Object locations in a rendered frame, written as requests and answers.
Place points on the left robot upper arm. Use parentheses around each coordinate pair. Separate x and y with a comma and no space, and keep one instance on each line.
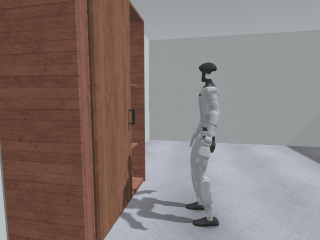
(212,94)

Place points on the robot right hand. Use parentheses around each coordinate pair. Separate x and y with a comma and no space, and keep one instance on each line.
(194,136)

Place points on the robot left hand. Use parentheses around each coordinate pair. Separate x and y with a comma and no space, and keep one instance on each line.
(203,152)

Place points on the handle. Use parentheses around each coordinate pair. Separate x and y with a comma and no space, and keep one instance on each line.
(133,116)

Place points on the robot left forearm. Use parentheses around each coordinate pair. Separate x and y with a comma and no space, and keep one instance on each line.
(212,124)

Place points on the left robot shin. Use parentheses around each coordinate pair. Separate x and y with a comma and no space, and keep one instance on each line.
(205,195)

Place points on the wardrobe door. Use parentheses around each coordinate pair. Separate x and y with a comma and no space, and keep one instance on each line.
(111,96)
(85,65)

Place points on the robot right forearm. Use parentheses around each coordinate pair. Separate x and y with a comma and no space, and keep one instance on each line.
(200,127)

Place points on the left robot foot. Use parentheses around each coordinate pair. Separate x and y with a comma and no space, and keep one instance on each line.
(204,222)

